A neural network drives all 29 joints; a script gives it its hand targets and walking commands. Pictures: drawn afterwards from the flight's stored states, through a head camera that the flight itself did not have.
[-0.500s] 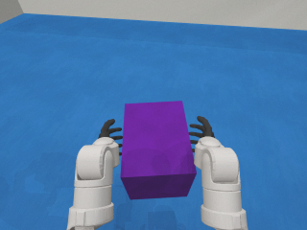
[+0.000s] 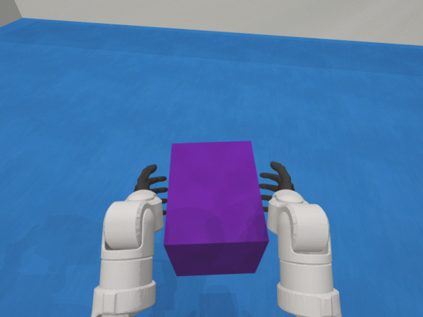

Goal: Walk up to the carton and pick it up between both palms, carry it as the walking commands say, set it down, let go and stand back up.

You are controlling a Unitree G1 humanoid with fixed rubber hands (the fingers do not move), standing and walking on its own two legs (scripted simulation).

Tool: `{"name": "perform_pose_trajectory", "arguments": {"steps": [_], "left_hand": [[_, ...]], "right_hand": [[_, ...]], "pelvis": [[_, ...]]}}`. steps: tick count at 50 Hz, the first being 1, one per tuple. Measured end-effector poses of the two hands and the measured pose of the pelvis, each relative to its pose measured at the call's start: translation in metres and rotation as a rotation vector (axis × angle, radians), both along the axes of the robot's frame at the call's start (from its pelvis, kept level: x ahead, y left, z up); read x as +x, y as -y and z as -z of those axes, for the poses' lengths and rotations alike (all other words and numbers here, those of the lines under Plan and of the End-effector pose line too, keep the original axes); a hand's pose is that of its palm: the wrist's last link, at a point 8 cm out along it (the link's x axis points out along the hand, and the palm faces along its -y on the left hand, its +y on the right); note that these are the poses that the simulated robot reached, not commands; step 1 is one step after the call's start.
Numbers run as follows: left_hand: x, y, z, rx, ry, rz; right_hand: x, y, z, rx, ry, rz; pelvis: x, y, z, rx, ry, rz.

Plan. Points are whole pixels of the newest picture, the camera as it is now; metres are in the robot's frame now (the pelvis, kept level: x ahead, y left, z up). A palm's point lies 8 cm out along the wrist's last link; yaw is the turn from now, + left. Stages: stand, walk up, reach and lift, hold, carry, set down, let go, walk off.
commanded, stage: carry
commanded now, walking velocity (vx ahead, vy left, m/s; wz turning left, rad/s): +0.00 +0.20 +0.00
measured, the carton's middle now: (213, 208) +0.35 -0.01 +0.04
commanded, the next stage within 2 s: none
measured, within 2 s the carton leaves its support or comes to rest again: neither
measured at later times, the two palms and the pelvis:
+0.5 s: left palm (70, 224) +0.27 +0.22 +0.11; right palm (220, 219) +0.27 -0.02 +0.12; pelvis -0.04 +0.10 +0.00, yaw +1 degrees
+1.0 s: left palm out of the picture +0.23 +0.34 +0.10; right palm (147, 247) +0.23 +0.10 +0.11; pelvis -0.09 +0.21 +0.00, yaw +0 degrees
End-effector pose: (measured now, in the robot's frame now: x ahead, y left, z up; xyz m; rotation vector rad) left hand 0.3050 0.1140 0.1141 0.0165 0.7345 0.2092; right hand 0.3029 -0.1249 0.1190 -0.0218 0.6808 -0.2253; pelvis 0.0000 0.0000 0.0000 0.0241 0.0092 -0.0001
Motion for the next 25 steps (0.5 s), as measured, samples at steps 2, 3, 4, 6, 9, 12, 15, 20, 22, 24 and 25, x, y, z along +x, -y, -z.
{"name": "perform_pose_trajectory", "arguments": {"steps": [2,3,4,6,9,12,15,20,22,24,25], "left_hand": [[-0.004,-0.005,-0.002,0.008,-0.009,-0.005],[-0.006,-0.009,-0.004,0.013,-0.01,-0.008],[-0.007,-0.013,-0.005,0.016,-0.011,-0.011],[-0.009,-0.022,-0.007,0.016,-0.009,-0.017],[-0.011,-0.041,-0.005,0.009,0.0,-0.029],[-0.015,-0.066,0.004,-0.01,0.004,-0.038],[-0.025,-0.089,0.013,-0.023,-0.025,-0.051],[-0.034,-0.107,0.006,-0.043,0.002,-0.047],[-0.035,-0.109,0.001,-0.041,0.024,-0.038],[-0.038,-0.11,0.0,-0.033,0.033,-0.029],[-0.039,-0.111,0.0,-0.027,0.033,-0.025]], "right_hand": [[-0.003,-0.005,-0.001,0.006,-0.007,-0.005],[-0.004,-0.009,-0.002,0.011,-0.007,-0.008],[-0.004,-0.013,-0.002,0.014,-0.008,-0.01],[-0.005,-0.022,-0.002,0.013,-0.005,-0.011],[-0.006,-0.042,-0.001,0.01,0.005,-0.017],[-0.008,-0.067,0.004,-0.006,0.007,-0.024],[-0.013,-0.088,0.008,-0.015,-0.024,-0.049],[-0.023,-0.106,0.0,-0.027,-0.004,-0.045],[-0.028,-0.108,-0.003,-0.021,0.016,-0.033],[-0.033,-0.109,-0.003,-0.011,0.026,-0.023],[-0.036,-0.11,-0.001,-0.006,0.025,-0.018]], "pelvis": [[-0.004,-0.004,-0.003,0.008,-0.001,-0.006],[-0.005,-0.008,-0.004,0.012,-0.003,-0.01],[-0.006,-0.011,-0.006,0.015,-0.006,-0.014],[-0.01,-0.019,-0.007,0.018,-0.015,-0.022],[-0.015,-0.035,-0.006,0.014,-0.033,-0.037],[-0.019,-0.056,0.001,-0.013,-0.041,-0.044],[-0.025,-0.071,-0.002,-0.025,-0.034,-0.042],[-0.035,-0.089,-0.004,-0.042,-0.024,-0.033],[-0.039,-0.095,-0.003,-0.037,-0.021,-0.024],[-0.042,-0.1,-0.001,-0.027,-0.017,-0.015],[-0.044,-0.102,0.0,-0.021,-0.016,-0.012]]}}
